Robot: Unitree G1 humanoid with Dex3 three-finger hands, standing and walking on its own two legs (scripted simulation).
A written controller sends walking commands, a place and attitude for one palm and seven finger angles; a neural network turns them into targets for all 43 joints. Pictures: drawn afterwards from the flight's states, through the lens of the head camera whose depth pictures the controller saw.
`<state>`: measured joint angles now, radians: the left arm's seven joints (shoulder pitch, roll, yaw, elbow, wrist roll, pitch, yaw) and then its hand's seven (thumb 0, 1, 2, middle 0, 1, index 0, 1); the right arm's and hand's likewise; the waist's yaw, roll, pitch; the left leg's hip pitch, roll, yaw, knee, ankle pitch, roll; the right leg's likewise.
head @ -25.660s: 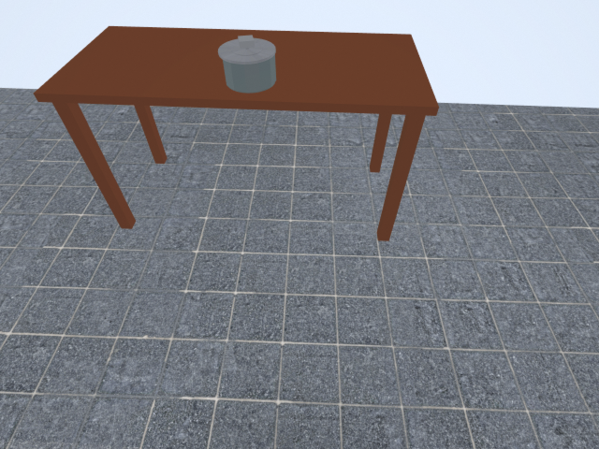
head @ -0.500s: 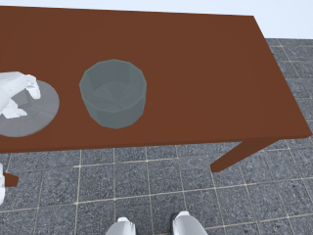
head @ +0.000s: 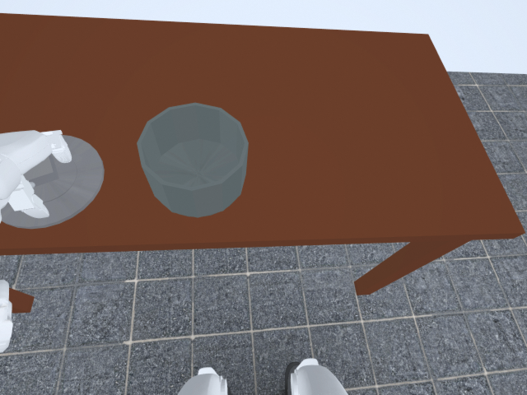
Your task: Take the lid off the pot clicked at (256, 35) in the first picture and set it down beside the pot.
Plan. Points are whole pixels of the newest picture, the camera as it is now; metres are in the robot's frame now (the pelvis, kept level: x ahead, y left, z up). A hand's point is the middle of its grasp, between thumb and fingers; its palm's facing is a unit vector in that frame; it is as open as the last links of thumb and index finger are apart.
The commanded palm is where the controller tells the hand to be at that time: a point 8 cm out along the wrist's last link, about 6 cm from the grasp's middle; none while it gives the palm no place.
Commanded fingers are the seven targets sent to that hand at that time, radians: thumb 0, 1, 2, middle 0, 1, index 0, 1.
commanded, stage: raise the empty hand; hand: left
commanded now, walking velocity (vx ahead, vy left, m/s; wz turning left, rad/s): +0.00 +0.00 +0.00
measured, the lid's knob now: (38, 169) +0.47 +0.35 -0.02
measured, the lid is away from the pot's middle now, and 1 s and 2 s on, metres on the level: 0.25 0.25 0.25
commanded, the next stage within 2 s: draw the hand back to the body in 1.36 s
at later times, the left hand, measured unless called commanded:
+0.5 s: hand (11, 170) +0.42 +0.34 +0.05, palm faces -0.47 -0.10 -0.88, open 11.0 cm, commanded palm +0.46 +0.34 +0.11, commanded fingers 0.00 0.09 0.43 -0.28 -0.98 -0.28 -0.98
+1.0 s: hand out of the picture +0.43 +0.34 +0.10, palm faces -0.43 -0.09 -0.90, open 11.0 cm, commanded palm +0.45 +0.34 +0.16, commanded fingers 0.00 0.09 0.43 -0.28 -0.98 -0.28 -0.98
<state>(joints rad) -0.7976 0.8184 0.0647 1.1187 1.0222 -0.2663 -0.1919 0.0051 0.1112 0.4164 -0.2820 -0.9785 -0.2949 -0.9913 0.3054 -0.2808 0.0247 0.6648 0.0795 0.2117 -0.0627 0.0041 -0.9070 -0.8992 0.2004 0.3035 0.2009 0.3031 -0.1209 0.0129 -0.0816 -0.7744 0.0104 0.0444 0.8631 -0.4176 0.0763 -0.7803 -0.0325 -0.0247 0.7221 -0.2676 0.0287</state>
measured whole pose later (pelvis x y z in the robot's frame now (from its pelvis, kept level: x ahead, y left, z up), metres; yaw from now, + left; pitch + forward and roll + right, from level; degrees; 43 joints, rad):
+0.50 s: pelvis +0.00 +0.00 +0.01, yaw +0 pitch +16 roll -4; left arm -0.80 0.83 0.06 1.06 0.99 -0.27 -0.28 0.01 0.10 0.43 -0.30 -0.98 -0.30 -0.98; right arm 0.32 -0.28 0.02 0.68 0.09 0.20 -0.08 0.01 -0.91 -0.90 0.20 0.30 0.20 0.30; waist -0.11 0.03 -0.08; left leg -0.69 0.01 0.04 0.80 -0.40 0.07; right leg -0.70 -0.03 -0.03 0.66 -0.25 0.03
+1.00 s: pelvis +0.01 +0.00 +0.02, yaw +1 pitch +13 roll -3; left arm -0.82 0.81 0.02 1.01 0.97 -0.22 -0.32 0.01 0.10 0.43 -0.30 -0.98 -0.30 -0.98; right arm 0.31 -0.29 0.02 0.68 0.10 0.18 -0.07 0.01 -0.91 -0.90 0.20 0.30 0.20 0.30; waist -0.08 0.03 -0.06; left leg -0.54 -0.01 0.05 0.67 -0.36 0.07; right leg -0.55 -0.05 -0.02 0.55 -0.22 0.03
